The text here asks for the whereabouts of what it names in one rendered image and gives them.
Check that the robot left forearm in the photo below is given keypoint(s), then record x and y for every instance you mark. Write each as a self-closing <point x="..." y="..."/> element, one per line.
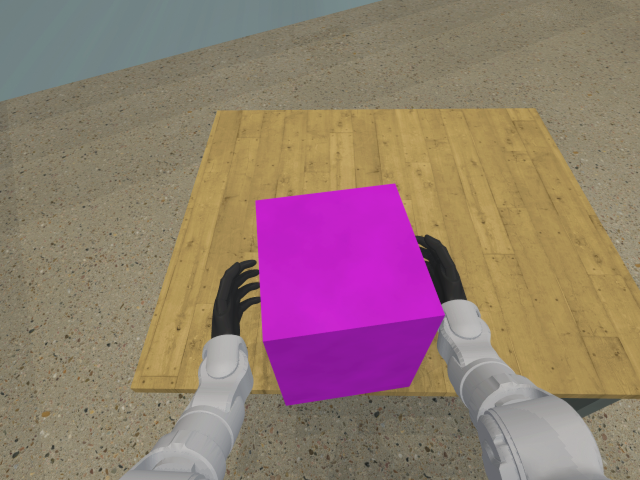
<point x="205" y="433"/>

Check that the robot left hand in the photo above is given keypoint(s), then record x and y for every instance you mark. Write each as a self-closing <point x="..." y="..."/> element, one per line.
<point x="228" y="309"/>

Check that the robot right hand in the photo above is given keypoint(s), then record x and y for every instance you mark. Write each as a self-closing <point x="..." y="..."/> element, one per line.
<point x="442" y="269"/>

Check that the carton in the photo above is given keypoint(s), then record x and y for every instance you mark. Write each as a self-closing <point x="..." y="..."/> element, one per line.
<point x="347" y="303"/>

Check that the robot right forearm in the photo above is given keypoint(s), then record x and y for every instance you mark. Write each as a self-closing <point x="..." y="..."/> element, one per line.
<point x="479" y="376"/>

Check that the table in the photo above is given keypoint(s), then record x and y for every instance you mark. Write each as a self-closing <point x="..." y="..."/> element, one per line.
<point x="490" y="184"/>

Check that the right robot upper arm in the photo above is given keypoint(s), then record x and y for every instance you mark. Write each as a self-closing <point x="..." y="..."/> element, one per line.
<point x="537" y="439"/>

